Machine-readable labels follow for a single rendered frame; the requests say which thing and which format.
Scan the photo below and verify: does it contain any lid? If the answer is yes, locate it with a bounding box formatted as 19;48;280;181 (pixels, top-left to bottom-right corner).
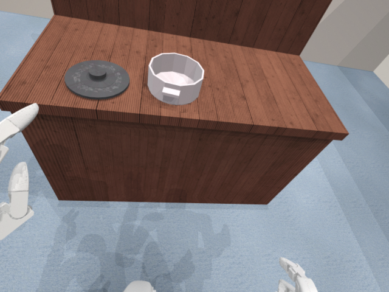
64;60;129;100

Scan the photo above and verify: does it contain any left robot hand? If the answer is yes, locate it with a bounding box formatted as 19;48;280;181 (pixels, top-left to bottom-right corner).
0;103;39;240

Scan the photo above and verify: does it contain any right robot hand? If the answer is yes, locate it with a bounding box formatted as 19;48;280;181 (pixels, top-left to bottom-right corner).
276;257;318;292

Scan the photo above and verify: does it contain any pot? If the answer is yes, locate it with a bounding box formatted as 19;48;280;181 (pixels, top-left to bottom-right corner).
148;53;204;105

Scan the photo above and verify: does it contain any table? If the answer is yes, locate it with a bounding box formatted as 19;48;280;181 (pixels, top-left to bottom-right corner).
0;0;349;204

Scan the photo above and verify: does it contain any knob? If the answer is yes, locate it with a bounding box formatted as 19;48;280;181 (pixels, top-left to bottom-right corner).
89;66;106;80

